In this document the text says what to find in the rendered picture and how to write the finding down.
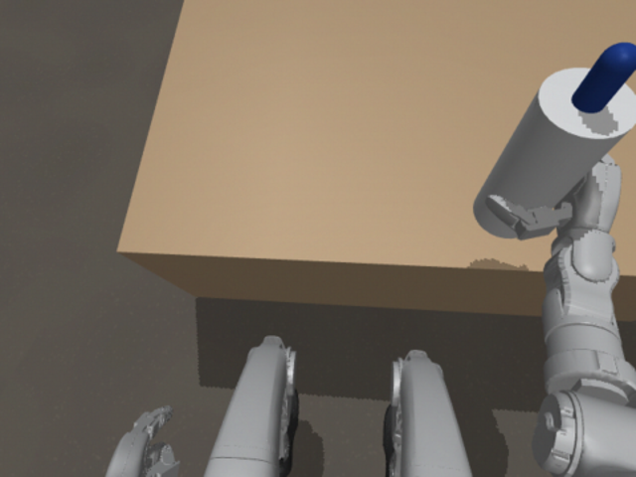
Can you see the left robot hand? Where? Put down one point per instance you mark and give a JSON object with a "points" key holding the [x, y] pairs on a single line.
{"points": [[133, 457]]}

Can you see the right robot hand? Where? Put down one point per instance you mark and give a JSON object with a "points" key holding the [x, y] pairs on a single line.
{"points": [[591, 203]]}

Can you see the left robot foot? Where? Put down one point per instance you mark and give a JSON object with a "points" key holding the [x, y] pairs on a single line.
{"points": [[285, 463]]}

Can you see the right robot arm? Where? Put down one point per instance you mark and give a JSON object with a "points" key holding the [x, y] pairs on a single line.
{"points": [[587, 423]]}

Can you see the bottle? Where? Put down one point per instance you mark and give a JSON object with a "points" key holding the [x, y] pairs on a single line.
{"points": [[577, 116]]}

